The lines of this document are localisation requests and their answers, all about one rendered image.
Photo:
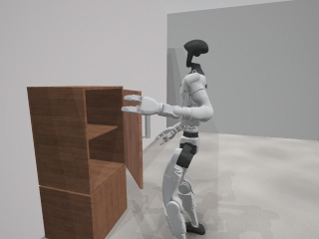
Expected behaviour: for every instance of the robot left thigh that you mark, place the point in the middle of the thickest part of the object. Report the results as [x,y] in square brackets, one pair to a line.
[180,158]

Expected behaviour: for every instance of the left robot forearm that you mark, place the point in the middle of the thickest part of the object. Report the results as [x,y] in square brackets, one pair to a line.
[191,114]

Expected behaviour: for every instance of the robot right shin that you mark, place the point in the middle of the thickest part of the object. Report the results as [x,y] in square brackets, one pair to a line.
[189,205]

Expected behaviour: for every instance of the cupboard door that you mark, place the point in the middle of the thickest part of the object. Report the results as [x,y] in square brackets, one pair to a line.
[133,138]

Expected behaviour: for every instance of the robot left hand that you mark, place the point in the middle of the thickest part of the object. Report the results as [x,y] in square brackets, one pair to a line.
[148,106]

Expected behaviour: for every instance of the robot right hand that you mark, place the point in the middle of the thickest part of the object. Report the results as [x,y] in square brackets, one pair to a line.
[170,133]

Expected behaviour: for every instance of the robot left upper arm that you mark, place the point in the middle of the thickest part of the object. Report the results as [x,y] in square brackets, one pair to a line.
[195,85]

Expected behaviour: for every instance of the handle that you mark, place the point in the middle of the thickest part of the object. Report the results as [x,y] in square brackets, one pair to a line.
[147,127]

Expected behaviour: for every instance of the right robot forearm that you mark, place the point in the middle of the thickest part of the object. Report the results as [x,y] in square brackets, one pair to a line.
[178,127]

